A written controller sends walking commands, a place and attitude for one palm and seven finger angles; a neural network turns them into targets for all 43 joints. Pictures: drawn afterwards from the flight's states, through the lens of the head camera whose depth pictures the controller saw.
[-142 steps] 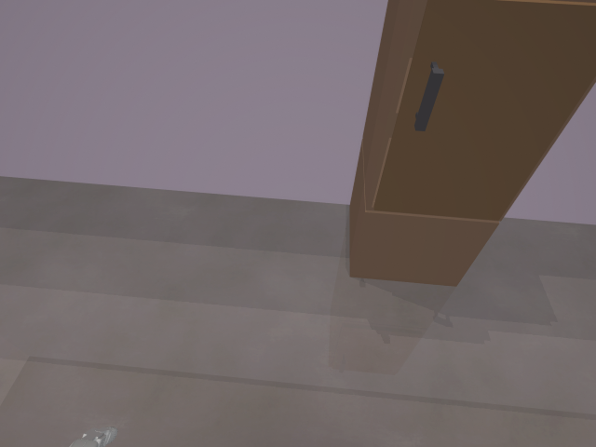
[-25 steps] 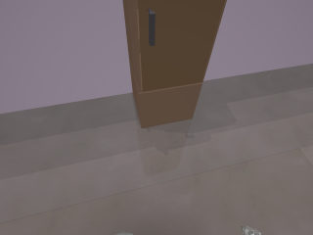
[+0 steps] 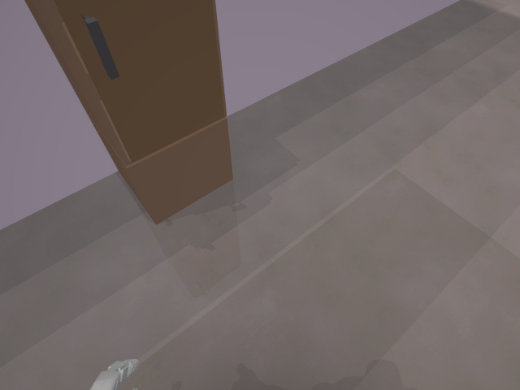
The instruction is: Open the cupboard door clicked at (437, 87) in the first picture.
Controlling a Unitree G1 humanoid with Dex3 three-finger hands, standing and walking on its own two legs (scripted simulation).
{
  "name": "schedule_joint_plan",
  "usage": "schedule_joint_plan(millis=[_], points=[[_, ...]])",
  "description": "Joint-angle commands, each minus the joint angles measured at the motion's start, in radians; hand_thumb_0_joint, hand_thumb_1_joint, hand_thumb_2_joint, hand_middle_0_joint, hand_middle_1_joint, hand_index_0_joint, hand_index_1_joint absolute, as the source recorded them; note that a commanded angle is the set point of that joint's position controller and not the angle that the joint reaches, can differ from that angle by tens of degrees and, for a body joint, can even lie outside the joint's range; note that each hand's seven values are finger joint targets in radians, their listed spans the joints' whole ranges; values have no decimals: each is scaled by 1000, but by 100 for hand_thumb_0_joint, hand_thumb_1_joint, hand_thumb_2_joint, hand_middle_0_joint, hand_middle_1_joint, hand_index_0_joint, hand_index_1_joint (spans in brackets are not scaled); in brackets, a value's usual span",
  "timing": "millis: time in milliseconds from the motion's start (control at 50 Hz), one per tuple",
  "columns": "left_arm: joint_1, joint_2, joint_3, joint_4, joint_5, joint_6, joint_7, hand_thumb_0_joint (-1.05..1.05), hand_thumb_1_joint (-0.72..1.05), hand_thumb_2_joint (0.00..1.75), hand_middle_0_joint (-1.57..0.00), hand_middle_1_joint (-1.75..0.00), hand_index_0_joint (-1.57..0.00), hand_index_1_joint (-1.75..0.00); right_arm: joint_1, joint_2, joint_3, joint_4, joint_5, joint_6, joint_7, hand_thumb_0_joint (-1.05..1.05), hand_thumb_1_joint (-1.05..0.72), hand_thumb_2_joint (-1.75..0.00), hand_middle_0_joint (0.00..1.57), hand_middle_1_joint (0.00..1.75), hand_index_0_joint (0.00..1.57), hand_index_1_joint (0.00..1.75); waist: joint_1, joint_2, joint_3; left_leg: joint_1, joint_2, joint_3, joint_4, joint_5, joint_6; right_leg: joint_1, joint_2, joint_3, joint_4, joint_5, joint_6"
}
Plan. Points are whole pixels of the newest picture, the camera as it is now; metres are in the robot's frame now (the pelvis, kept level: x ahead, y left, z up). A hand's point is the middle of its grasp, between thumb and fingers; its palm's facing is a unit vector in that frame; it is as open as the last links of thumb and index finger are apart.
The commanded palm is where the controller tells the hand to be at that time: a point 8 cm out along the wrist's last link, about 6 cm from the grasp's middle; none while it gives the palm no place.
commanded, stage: walk to a spot facing it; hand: left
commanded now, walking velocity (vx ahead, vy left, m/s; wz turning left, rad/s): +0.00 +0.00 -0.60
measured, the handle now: (99, 46) +0.82 +0.41 +0.07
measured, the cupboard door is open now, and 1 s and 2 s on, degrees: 0 0 0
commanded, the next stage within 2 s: turn to face it in 1.82 s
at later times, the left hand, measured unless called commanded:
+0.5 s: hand (143, 387) +0.14 +0.21 -0.17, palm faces -0.24 -0.95 -0.20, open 7.4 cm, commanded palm none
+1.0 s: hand (219, 345) +0.21 +0.08 -0.15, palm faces -0.54 -0.81 -0.22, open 7.4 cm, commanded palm none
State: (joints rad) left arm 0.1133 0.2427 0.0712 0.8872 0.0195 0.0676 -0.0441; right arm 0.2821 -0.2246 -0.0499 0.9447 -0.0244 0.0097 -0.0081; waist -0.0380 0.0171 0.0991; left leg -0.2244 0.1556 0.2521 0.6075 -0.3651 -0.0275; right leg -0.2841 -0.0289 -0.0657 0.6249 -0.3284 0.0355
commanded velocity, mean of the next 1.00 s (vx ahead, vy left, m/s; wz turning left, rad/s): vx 0.14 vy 0.00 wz -0.57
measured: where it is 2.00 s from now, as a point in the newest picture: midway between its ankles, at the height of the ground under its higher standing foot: (328, 354)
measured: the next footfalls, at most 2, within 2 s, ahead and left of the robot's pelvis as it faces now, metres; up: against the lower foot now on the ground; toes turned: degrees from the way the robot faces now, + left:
right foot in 0.02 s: +0.03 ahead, -0.13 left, +0.00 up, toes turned -5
left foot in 0.40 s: +0.08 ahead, +0.12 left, +0.00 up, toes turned -9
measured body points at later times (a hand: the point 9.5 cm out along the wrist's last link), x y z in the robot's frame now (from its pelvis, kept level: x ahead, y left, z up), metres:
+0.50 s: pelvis +0.00 +0.03 +0.00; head +0.05 +0.06 +0.45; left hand +0.16 +0.26 -0.15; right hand +0.03 -0.24 -0.11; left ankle +0.04 +0.12 -0.73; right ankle -0.05 -0.10 -0.67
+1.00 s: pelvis +0.03 -0.03 +0.00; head +0.03 -0.04 +0.45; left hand +0.24 +0.13 -0.13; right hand -0.13 -0.25 -0.15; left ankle +0.08 +0.10 -0.66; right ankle -0.05 -0.10 -0.73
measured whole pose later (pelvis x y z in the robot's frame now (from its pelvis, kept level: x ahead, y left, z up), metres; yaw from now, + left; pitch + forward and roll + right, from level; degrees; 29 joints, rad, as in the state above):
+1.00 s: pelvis +0.03 -0.03 +0.00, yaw -35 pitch -1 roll -1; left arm 0.22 0.19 0.06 0.93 0.02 -0.02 -0.02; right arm 0.32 -0.27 -0.07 1.01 -0.04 0.04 0.02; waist -0.02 0.04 0.03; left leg -0.44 0.16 0.10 1.09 -0.38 -0.07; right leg -0.18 0.00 -0.08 0.52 -0.32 -0.02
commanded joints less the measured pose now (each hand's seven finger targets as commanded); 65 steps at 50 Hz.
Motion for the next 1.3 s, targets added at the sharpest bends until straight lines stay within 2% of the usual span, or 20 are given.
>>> schedule_joint_plan(millis=[0, 100, 280, 340, 360, 380, 400, 460, 520, 680, 800, 820, 840, 860, 880, 980, 1180, 1240, 1260, 1280], points=[[211, 282, 60, -18, -8, -55, 50, 0, 90, 90, -20, -30, -20, -30, -58, -106, -23, -136, 8, 1, -13, 0, -90, -90, 20, 30, 20, 30, 124, -267, -239, -399, -27, -144, 486, -285, -55, 388, -404, 450, -225, 842, -235], [30, 180, 39, -65, -2, -48, 61, 0, 90, 90, -20, -30, -20, -30, -64, -101, -26, -83, 4, 20, -17, 0, -90, -90, 20, 30, 20, 30, 35, -141, -140, -331, -19, -217, 504, -58, -70, 162, -207, 280, -229, 600, -207], [30, 206, 50, -76, 8, -40, 54, 0, 90, 90, -20, -30, -20, -30, -75, -94, -25, -115, 16, 6, -18, 0, -90, -90, 20, 30, 20, 30, 37, -189, -143, -169, -92, -197, 190, -54, -55, 63, -169, 417, -221, 456, -215], [-6, 190, 50, -78, -1, -30, 54, 0, 90, 90, -20, -30, -20, -30, 24, -96, -26, -94, 22, -7, -29, 0, -90, -90, 20, 30, 20, 30, -14, -168, -168, 21, -107, -183, -106, 97, -40, -1, -123, 422, -125, 460, -150], [5, 142, 42, -92, -9, -25, 52, 0, 90, 90, -20, -30, -20, -30, 56, -141, -29, -87, 17, -19, -34, 0, -90, -90, 20, 30, 20, 30, -24, -32, -193, 149, -17, -279, -251, 148, -6, -104, -33, 362, -17, 327, -98], [53, 78, 32, -108, -16, -20, 38, 0, 90, 90, -20, -30, -20, -30, 36, -244, -45, -101, 4, -22, -32, 0, -90, -90, 20, 30, 20, 30, 2, 290, -176, 224, 246, -540, -334, 256, 85, -300, 110, 194, 202, -118, -23], [51, 95, 37, -105, -1, -21, 36, 0, 90, 90, -20, -30, -20, -30, 19, -262, -46, -116, 1, -18, -31, 0, -90, -90, 20, 30, 20, 30, -5, 288, -157, 116, 359, -602, -354, 247, 166, -302, 78, 141, 430, -276, 2], [54, 106, 53, -66, 9, -21, 15, 0, 90, 90, -20, -30, -20, -30, -96, -164, -22, -139, -3, -30, -35, 0, -90, -90, 20, 30, 20, 30, 45, 126, -96, 29, 218, -383, -323, 329, 149, -293, 19, 128, 628, -120, 23], [68, 71, 42, -54, 4, -11, 8, 0, 90, 90, -20, -30, -20, -30, -63, -139, -24, -120, 1, -31, -34, 0, -90, -90, 20, 30, 20, 30, 33, 154, -125, 117, 158, -230, -283, 438, 135, -289, 4, 82, 585, -62, 41], [-60, 38, 29, -83, 10, -18, -17, 0, 90, 90, -20, -30, -20, -30, 47, -170, -49, -50, -9, -33, -18, 0, -90, -90, 20, 30, 20, 30, -33, 158, -64, 123, 253, -207, -387, -61, 141, -236, -50, -11, 227, -110, 22], [42, 28, 29, -41, 10, -48, -10, 0, 90, 90, -20, -30, -20, -30, 26, -185, -55, -27, -12, -32, -3, 0, -90, -90, 20, 30, 20, 30, 31, 120, -112, 41, 240, -90, -211, -74, 78, 46, 12, -103, -96, -38, -26], [140, 66, 39, -5, 11, -59, 0, 0, 90, 90, -20, -30, -20, -30, 17, -168, -50, -32, -8, -32, 3, 0, -90, -90, 20, 30, 20, 30, 81, 17, -147, -70, 192, -33, -40, -62, 37, 236, 5, -81, -194, -1, -50], [266, 190, 59, 31, 19, -78, 16, 0, 90, 90, -20, -30, -20, -30, -4, -97, -31, -68, 6, -29, 15, 0, -90, -90, 20, 30, 20, 30, 147, -288, -193, -350, 79, 60, 286, -162, -19, 472, -231, 266, -341, -193, -143], [358, 268, 69, 59, -5, -75, 31, 0, 90, 90, -20, -30, -20, -30, -145, -81, -13, -143, -2, -26, 21, 0, -90, -90, 20, 30, 20, 30, 200, -347, -142, -582, -20, -66, 497, -281, -40, 472, -385, 579, -419, -86, -231], [352, 257, 69, 58, -10, -80, 44, 0, 90, 90, -20, -30, -20, -30, -184, -108, -21, -152, 0, -26, 18, 0, -90, -90, 20, 30, 20, 30, 186, -275, -101, -603, 9, -175, 569, -193, -29, 383, -391, 598, -442, -138, -255], [158, 124, 23, 27, 2, -116, 43, 0, 90, 90, -20, -30, -20, -30, -63, -84, -32, -56, -13, -23, 29, 0, -90, -90, 20, 30, 20, 30, 40, -146, 4, -433, 19, -176, 449, 82, -58, 143, -210, 257, -439, 54, -186], [219, 139, 25, 98, 8, -129, 50, 0, 90, 90, -20, -30, -20, -30, -170, -54, -22, -110, 3, -56, 40, 0, -90, -90, 20, 30, 20, 30, 55, -154, -1, -258, -40, -155, 83, 131, -26, 149, -201, 263, -370, 202, -185], [182, 116, 33, 99, 1, -126, 47, 0, 90, 90, -20, -30, -20, -30, 93, -130, -42, -22, -4, -75, 12, 0, -90, -90, 20, 30, 20, 30, -64, -15, -113, 181, -66, -157, -106, 164, -9, 15, -97, 204, -32, 323, -125], [227, 48, 29, 84, -12, -116, 37, 0, 90, 90, -20, -30, -20, -30, 242, -251, -70, 15, -22, -83, -4, 0, -90, -90, 20, 30, 20, 30, -106, 271, -241, 390, 190, -457, -194, 35, 52, -159, 37, 88, 288, 37, -75], [231, 18, 18, 57, -12, -117, 28, 0, 90, 90, -20, -30, -20, -30, 306, -292, -66, 27, -16, -75, -8, 0, -90, -90, 20, 30, 20, 30, -102, 393, -261, 411, 353, -716, -361, -94, 115, -305, 99, 62, 550, -256, -56]])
